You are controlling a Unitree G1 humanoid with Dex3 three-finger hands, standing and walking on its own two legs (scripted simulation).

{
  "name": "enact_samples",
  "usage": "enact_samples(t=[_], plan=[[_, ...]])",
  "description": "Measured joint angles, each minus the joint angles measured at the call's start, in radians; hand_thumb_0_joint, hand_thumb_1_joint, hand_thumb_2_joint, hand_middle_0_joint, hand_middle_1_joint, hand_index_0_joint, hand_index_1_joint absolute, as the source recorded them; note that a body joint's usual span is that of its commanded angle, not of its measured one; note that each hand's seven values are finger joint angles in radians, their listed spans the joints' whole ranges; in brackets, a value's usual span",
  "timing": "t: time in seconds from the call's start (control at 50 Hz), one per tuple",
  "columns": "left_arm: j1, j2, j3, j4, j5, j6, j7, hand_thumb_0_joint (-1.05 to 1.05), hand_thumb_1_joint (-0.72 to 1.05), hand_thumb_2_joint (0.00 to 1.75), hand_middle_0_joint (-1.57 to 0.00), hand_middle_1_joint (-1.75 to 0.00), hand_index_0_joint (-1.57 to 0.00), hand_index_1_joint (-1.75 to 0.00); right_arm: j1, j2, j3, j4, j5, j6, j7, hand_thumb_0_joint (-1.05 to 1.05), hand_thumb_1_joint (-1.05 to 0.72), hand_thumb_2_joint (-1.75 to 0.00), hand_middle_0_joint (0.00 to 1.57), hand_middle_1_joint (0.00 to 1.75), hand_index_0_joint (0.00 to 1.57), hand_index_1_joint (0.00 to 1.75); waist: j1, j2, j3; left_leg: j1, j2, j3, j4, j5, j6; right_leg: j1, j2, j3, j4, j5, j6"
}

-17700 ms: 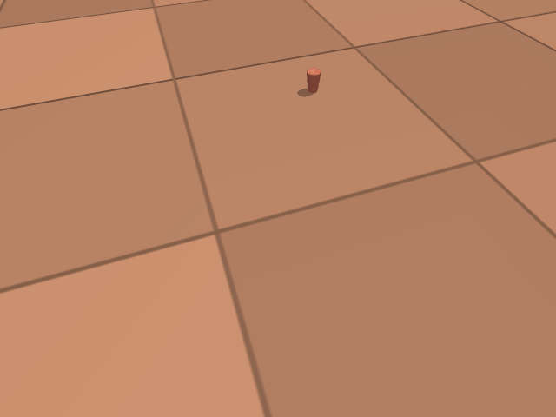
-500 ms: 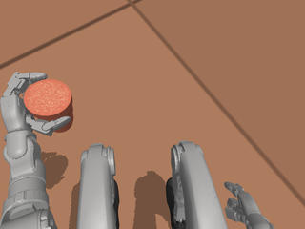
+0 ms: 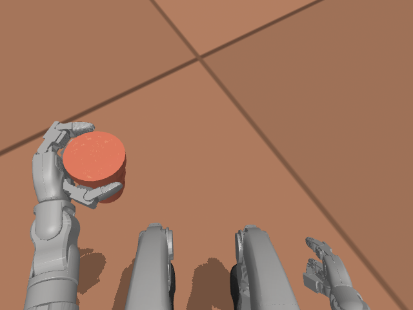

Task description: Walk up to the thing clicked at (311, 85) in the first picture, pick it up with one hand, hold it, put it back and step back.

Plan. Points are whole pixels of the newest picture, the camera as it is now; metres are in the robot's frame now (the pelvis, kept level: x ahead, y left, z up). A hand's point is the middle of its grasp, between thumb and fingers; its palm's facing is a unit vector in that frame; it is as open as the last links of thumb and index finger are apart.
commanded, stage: lift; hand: left
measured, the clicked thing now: (101, 173) +0.36 +0.21 -0.02
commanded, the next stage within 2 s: hold in 1.34 s
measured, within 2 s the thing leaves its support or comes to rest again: neither
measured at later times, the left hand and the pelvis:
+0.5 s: hand (63, 134) +0.36 +0.20 +0.14, palm faces +0.22 -0.98 -0.03, open 12.2 cm; pelvis +0.03 +0.01 +0.12, yaw +2 degrees
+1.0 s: hand (64, 112) +0.36 +0.18 +0.18, palm faces +0.21 -0.98 -0.03, open 12.2 cm; pelvis +0.04 +0.00 +0.16, yaw +3 degrees
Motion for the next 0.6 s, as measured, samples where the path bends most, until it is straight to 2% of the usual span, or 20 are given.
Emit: enact_samples(t=[0.18,0.4,0.6], plan=[[0.046,-0.021,-0.039,0.004,0.026,0.019,0.047,0.03,-0.61,0.95,-0.69,-1.05,-0.57,-1.05,0.037,0.017,0.009,-0.005,-0.004,-0.016,-0.011,0.01,-0.91,-0.9,0.2,0.3,0.2,0.3,-0.006,-0.005,0.004,0.248,-0.004,0.015,-0.197,0.03,0.003,0.249,-0.006,0.001,-0.203,0.036,0.002],[0.045,-0.029,-0.087,0.061,0.043,0.004,0.045,0.02,-0.61,0.94,-0.7,-1.04,-0.58,-1.04,0.075,0.018,0.01,0.01,-0.011,-0.025,-0.001,0.01,-0.91,-0.9,0.2,0.3,0.2,0.3,-0.006,-0.008,0.045,0.465,-0.007,0.024,-0.379,0.082,0.006,0.467,-0.01,0.0,-0.394,0.094,0.005],[0.056,-0.053,-0.109,0.09,0.054,-0.02,0.068,0.02,-0.61,0.94,-0.7,-1.04,-0.58,-1.04,0.098,0.025,0.02,0.022,-0.022,-0.019,0.001,0.01,-0.92,-0.9,0.2,0.3,0.2,0.3,-0.003,-0.009,0.072,0.598,-0.013,0.034,-0.499,0.125,0.004,0.594,-0.015,0.004,-0.505,0.134,0.003]])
